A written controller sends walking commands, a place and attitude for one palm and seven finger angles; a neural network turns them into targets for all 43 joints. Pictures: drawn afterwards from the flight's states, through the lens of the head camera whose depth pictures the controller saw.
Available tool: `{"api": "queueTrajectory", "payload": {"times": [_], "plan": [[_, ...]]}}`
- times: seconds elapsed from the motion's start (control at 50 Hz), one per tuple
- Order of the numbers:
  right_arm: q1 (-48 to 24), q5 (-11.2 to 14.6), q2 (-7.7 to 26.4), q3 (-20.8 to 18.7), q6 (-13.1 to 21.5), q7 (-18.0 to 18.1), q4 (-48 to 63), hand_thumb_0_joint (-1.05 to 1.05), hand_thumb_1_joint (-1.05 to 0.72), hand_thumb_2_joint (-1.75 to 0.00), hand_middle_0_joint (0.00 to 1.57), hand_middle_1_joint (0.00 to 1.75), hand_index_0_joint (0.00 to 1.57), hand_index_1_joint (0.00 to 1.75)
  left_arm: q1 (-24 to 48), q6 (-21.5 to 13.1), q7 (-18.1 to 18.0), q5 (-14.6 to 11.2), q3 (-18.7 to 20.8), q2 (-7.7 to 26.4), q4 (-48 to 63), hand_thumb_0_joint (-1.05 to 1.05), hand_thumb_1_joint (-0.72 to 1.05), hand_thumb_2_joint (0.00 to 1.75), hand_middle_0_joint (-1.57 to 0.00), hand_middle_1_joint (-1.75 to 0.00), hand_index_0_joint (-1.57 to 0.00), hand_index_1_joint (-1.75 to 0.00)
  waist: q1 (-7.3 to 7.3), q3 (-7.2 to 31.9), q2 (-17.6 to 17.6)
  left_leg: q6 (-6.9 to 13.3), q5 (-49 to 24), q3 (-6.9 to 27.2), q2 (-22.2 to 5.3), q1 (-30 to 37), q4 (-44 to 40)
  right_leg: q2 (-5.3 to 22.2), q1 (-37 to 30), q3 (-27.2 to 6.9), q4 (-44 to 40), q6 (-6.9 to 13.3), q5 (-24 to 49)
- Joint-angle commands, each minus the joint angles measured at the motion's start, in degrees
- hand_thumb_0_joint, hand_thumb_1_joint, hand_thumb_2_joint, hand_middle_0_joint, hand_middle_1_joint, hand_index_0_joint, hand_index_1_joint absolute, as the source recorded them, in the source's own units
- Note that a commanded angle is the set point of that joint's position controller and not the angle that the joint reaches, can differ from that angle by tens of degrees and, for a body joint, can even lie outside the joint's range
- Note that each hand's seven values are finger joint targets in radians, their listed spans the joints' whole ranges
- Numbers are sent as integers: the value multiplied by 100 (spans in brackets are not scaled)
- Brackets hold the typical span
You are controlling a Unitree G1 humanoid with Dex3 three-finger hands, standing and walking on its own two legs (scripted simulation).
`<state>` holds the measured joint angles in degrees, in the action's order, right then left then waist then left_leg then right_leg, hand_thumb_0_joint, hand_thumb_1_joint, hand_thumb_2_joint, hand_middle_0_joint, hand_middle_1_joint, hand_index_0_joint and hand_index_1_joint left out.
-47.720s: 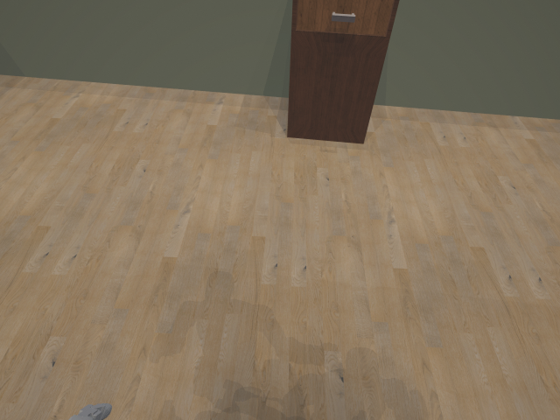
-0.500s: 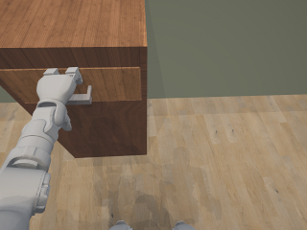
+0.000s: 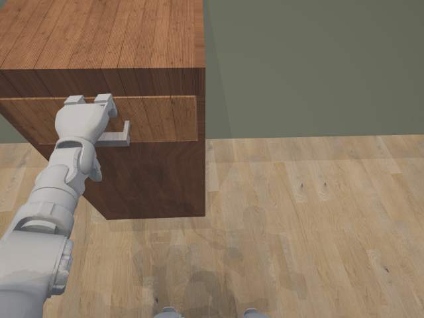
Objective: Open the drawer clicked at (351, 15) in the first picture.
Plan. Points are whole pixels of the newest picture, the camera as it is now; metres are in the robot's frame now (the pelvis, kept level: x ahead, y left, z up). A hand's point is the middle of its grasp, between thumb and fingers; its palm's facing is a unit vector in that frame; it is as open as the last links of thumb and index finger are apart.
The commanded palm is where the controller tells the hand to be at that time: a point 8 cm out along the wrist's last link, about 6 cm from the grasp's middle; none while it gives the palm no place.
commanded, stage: lower the fingers behind the handle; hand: left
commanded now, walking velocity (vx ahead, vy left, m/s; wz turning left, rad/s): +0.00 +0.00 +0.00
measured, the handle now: (107, 132) +0.53 +0.23 -0.03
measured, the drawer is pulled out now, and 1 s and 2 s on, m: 0.00 0.00 0.00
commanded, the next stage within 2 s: lift the fingers back up to retry in 1.52 s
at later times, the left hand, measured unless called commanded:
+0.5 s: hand (101, 149) +0.47 +0.23 -0.01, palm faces -0.09 -0.02 -1.00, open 13.8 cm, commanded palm +0.46 +0.23 +0.04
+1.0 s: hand (104, 151) +0.47 +0.23 -0.02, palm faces -0.04 +0.00 -1.00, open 13.8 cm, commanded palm +0.45 +0.22 +0.01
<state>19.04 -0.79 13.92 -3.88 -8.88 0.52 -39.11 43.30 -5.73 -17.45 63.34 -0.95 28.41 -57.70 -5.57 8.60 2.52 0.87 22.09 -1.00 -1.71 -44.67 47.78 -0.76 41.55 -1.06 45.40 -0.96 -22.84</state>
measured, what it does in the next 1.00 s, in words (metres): stands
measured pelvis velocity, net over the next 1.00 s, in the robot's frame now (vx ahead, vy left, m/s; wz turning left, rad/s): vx -0.02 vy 0.00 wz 0.00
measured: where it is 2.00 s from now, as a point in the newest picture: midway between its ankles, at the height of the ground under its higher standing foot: outside the picture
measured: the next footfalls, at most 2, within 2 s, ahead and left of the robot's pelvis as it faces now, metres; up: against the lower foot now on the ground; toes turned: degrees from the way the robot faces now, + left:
none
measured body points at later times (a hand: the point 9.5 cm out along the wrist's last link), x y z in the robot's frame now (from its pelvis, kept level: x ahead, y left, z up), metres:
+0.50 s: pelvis -0.01 +0.00 -0.01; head +0.10 +0.00 +0.42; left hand +0.47 +0.23 +0.04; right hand +0.00 -0.28 -0.14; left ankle +0.00 +0.11 -0.70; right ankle -0.02 -0.14 -0.70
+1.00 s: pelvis -0.02 +0.00 -0.03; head +0.10 +0.01 +0.41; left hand +0.47 +0.23 +0.03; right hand +0.00 -0.27 -0.16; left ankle +0.00 +0.11 -0.70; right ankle -0.02 -0.14 -0.70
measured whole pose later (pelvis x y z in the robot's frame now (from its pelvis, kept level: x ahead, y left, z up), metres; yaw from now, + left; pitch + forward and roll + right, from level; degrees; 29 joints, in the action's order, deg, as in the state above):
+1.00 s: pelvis -0.02 +0.00 -0.03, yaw +0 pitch +24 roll -2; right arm 18.7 -1.7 13.8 -3.0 -8.2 0.6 -40.7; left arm 47.5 -3.8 -23.1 64.9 -2.1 27.8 -63.5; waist -6.8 10.7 2.6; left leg 1.1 24.9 0.0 -1.8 -57.2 57.9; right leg -1.0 53.6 -0.3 55.1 -1.2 -25.7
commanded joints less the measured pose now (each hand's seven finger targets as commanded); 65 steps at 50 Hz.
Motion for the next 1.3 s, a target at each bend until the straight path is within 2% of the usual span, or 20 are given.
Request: {"api": "queueTrajectory", "payload": {"times": [0.0,0.04,0.08,0.12,0.16,0.2,0.24,0.3,0.38,0.44,0.48,0.52,0.58,0.66,0.68,0.74,0.82,0.92,1.22,1.28], "plan": [[721,-10,963,-323,91,89,281,0,-90,-90,20,30,20,30,2284,-21,-94,-30,355,1441,856,0,-50,30,-30,-120,-30,-120,-120,2072,-91,168,-2223,-60,236,1748,-271,-277,-692,191,-468,295,2130],[739,-12,934,-337,125,107,278,0,-90,-90,20,30,20,30,2377,-129,-68,-39,231,1289,948,0,-50,30,-30,-120,-30,-120,-166,2063,20,173,-2082,-76,241,1732,-239,-265,-587,181,-477,293,2003],[780,-39,958,-336,142,130,250,0,-90,-90,20,30,20,30,2432,-294,-105,-15,484,1608,1033,0,-50,30,-30,-120,-30,-120,-134,2257,88,173,-2177,-27,236,1729,-162,-270,-540,173,-361,299,2033],[780,-76,923,-367,167,115,237,0,-90,-90,20,30,20,30,2399,-406,-194,6,416,1421,1152,0,-50,30,-30,-120,-30,-120,-111,2397,250,152,-2333,-23,234,1789,-43,-278,-395,187,-252,311,2087],[782,-115,933,-378,176,82,189,0,-90,-90,20,30,20,30,2341,-439,-327,19,572,1516,1094,0,-50,30,-30,-120,-30,-120,-79,2462,286,130,-2517,20,218,1778,57,-292,-280,226,-134,335,2116],[787,-126,949,-388,171,48,154,0,-90,-90,20,30,20,30,2230,-362,-474,48,615,1518,989,0,-50,30,-30,-120,-30,-120,-58,2543,333,118,-2465,3,217,1705,116,-299,-219,237,-75,324,2086],[761,-114,979,-355,150,41,133,0,-90,-90,20,30,20,30,2300,-180,-584,88,580,1569,755,0,-50,30,-30,-120,-30,-120,-128,2310,224,131,-2272,-16,226,1437,112,-301,-174,229,-86,315,2013],[773,-131,1002,-370,141,24,119,0,-90,-90,20,30,20,30,2413,-33,-654,138,586,1595,826,0,-50,30,-30,-120,-30,-120,-103,2722,362,113,-2468,-6,222,1614,164,-304,-237,243,-2,318,2155],[806,-105,1019,-345,145,62,94,0,-90,-90,20,30,20,30,2464,29,-538,64,520,1590,651,0,-50,30,-30,-120,-30,-120,-201,2607,108,149,-2199,9,222,1440,177,-296,-255,211,-50,284,2037],[797,-97,994,-334,177,98,105,0,-90,-90,20,30,20,30,2607,-36,-462,72,292,1360,676,0,-50,30,-30,-120,-30,-120,-290,2413,221,155,-1939,19,207,1437,175,-290,14,232,-83,293,1725],[828,-112,1019,-323,193,122,86,0,-90,-90,20,30,20,30,2590,-153,-460,85,519,1651,686,0,-50,30,-30,-120,-30,-120,-233,2596,221,158,-1981,55,207,1397,247,-283,26,213,14,294,1734],[814,-127,981,-325,216,119,77,0,-90,-90,20,30,20,30,2602,-208,-490,113,374,1425,691,0,-50,30,-30,-120,-30,-120,-264,2470,358,137,-2030,72,179,1418,303,-288,287,255,74,314,1664],[841,-164,994,-326,203,84,54,0,-90,-90,20,30,20,30,2365,-215,-576,118,543,1523,600,0,-50,30,-30,-120,-30,-120,-180,2674,362,114,-2292,85,171,1404,431,-299,293,275,225,321,1822],[823,-183,974,-343,189,37,44,0,-90,-90,20,30,20,30,2359,-109,-662,128,360,1200,535,0,-50,30,-30,-120,-30,-120,-247,2620,262,107,-2306,102,150,1344,502,-307,405,301,268,321,1810],[865,-180,994,-347,184,40,36,0,-90,-90,20,30,20,30,2397,-108,-684,150,425,1321,635,0,-50,30,-30,-120,-30,-120,-219,2764,297,100,-2385,117,146,1381,519,-304,374,301,315,318,1875],[827,-171,973,-352,150,16,44,0,-90,-90,20,30,20,30,2228,41,-689,151,222,1017,462,0,-50,30,-30,-120,-30,-120,-236,2564,272,87,-2240,119,137,1370,488,-316,491,343,279,330,1695],[810,-152,974,-321,118,11,54,0,-90,-90,20,30,20,30,2194,180,-654,164,116,912,282,0,-50,30,-30,-120,-30,-120,-249,2389,216,94,-2013,123,141,1227,477,-312,595,350,274,334,1504],[786,-118,989,-258,127,70,71,0,-90,-90,20,30,20,30,2299,269,-524,184,14,967,-31,0,-50,30,-30,-120,-30,-120,-356,2054,21,145,-1521,97,160,799,507,-282,726,317,266,317,1210],[792,-63,1009,-149,178,183,276,0,-90,-90,20,30,20,30,2100,222,-252,146,254,1454,-155,0,-50,30,-30,-120,-30,-120,-255,2232,-49,189,-1088,53,174,208,788,-255,864,271,562,300,926],[823,-52,1003,-148,205,184,282,0,-90,-90,20,30,20,30,2266,221,-236,123,112,1304,-97,0,-50,30,-30,-120,-30,-120,-330,2244,31,183,-1030,89,157,279,782,-259,999,300,563,292,819]]}}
